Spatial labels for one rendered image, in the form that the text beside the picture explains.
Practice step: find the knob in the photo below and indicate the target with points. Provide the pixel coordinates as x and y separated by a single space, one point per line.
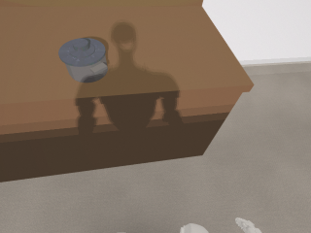
80 44

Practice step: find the lid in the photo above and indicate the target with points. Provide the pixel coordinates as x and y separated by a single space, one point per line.
71 57

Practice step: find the right robot hand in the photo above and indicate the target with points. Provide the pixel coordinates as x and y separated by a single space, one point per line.
246 225

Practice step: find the pot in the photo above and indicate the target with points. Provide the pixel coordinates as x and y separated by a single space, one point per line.
89 74

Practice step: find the robot right thigh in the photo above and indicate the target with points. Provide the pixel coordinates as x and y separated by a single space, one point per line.
193 228

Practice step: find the table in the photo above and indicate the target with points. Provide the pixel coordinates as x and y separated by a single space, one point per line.
172 80

